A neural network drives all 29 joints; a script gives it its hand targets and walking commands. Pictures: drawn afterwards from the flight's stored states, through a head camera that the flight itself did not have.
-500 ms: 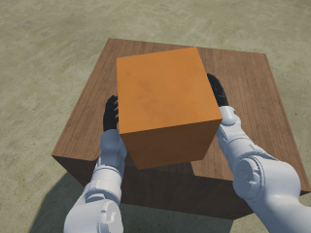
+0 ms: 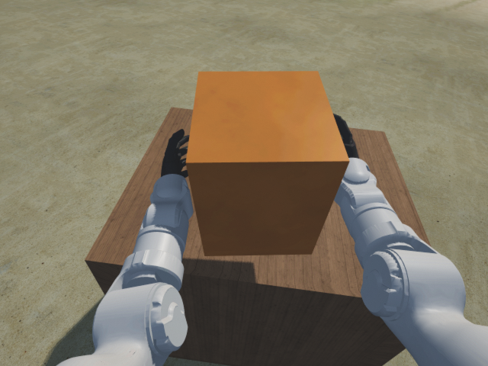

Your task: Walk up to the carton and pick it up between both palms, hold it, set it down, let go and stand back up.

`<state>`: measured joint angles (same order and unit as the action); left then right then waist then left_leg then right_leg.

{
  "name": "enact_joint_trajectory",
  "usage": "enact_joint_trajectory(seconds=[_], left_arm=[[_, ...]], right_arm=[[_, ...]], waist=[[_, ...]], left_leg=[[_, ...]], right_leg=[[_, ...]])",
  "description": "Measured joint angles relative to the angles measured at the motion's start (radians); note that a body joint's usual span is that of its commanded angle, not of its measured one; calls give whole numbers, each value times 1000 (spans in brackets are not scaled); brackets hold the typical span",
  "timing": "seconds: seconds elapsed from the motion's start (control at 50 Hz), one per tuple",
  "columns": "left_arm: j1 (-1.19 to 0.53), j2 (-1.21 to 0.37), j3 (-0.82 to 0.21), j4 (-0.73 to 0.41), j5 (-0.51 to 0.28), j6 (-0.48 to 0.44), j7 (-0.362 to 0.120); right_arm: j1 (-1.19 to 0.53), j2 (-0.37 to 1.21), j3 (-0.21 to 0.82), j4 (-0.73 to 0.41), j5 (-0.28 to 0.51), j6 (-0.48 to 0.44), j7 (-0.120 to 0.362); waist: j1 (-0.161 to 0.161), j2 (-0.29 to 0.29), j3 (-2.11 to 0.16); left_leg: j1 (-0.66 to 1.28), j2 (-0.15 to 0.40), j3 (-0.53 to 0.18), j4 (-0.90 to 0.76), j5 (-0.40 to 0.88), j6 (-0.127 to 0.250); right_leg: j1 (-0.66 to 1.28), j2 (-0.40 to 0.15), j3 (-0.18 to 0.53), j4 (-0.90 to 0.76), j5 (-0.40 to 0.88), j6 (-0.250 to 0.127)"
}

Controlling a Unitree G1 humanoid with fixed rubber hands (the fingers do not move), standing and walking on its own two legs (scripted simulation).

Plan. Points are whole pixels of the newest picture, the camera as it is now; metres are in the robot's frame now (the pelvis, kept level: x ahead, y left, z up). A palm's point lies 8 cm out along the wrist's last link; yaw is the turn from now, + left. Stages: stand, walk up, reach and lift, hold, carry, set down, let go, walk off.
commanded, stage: reach and lift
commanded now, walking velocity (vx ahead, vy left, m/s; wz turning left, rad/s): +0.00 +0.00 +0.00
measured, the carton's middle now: (258, 168) +0.43 +0.03 +0.13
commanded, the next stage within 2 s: hold in 1.78 s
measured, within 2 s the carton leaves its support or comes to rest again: neither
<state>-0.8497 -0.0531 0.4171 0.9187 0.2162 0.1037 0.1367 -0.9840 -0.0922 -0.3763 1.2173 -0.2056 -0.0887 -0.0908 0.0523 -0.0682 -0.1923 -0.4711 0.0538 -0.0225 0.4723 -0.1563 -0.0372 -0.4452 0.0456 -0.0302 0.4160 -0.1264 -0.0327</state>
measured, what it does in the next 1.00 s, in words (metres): stands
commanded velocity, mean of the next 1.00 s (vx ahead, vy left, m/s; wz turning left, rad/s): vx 0.00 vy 0.00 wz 0.00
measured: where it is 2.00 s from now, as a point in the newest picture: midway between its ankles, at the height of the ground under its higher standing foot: outside the picture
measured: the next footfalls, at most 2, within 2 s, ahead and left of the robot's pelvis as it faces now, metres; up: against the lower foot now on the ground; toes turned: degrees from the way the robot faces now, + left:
none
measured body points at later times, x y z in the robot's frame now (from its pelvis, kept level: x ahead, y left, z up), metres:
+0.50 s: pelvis +0.00 +0.00 +0.00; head -0.03 +0.04 +0.45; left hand +0.42 +0.17 +0.15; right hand +0.43 -0.12 +0.19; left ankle +0.04 +0.14 -0.74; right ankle +0.04 -0.10 -0.74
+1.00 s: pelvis +0.00 +0.01 +0.00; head -0.04 +0.04 +0.45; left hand +0.41 +0.17 +0.17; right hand +0.42 -0.12 +0.20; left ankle +0.04 +0.14 -0.74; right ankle +0.04 -0.10 -0.74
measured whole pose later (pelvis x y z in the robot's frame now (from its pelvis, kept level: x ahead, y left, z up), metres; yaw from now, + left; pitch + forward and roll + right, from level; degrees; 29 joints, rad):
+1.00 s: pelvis +0.00 +0.01 +0.00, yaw +1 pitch -1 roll -1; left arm -0.80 0.00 0.34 0.60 0.22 0.47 0.06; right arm -0.93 -0.01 -0.29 0.92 -0.02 0.23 -0.16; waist -0.03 -0.07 -0.07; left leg -0.26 0.04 -0.02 0.45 -0.16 -0.03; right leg -0.23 0.03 -0.03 0.38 -0.13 -0.02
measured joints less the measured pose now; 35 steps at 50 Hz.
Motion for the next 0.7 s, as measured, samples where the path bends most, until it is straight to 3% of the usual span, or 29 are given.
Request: enact_joint_trajectory(seconds=[0.16, 0.28, 0.48, 0.7], left_arm=[[24, 17, -29, -29, 0, 95, -10], [38, 27, -57, -120, 0, 112, -15], [22, 29, -15, -160, 0, 228, -53], [54, 48, -76, -291, 0, 298, -63]], right_arm=[[0, 25, 0, -40, 2, 115, -10], [1, 48, 0, -128, 62, 134, -11], [4, 63, 4, -153, 100, 217, -36], [36, 75, 82, -283, 187, 275, -63]], waist=[[-22, -4, 49], [-50, 0, 39], [-54, 3, 99], [-69, 2, 116]], left_leg=[[60, 0, 0, -8, -1, -2], [60, 0, 0, -8, -2, -2], [181, -1, 0, -24, -13, 0], [196, -10, 0, -24, -8, 5]], right_leg=[[58, 0, 0, -3, -3, 0], [60, 0, 0, -8, -2, 0], [186, -1, 0, -34, -9, 2], [203, -10, 0, -34, -5, 9]])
